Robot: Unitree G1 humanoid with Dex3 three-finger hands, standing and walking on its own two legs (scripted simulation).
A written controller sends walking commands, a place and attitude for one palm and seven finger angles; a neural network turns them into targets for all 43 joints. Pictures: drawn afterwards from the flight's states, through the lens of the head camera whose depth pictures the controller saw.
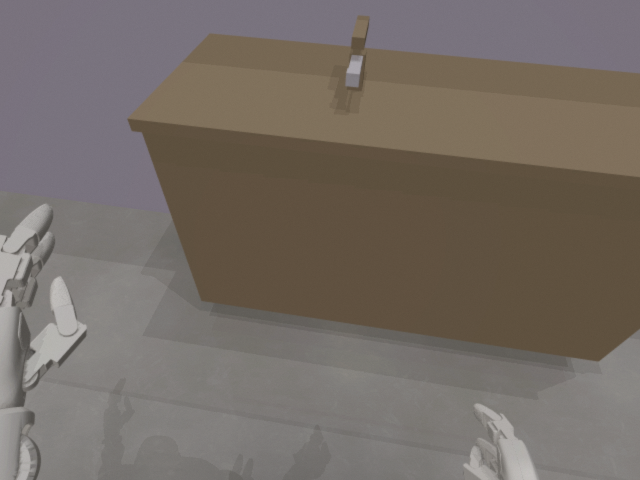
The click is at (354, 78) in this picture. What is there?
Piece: tap's lever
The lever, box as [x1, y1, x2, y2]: [345, 68, 360, 86]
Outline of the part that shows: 347,68 345,85 358,86 360,69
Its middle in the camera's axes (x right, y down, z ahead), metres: +0.07 -0.34 +0.81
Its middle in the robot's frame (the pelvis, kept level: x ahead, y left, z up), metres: +0.85 -0.01 +0.11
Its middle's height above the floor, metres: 0.89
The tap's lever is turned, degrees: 0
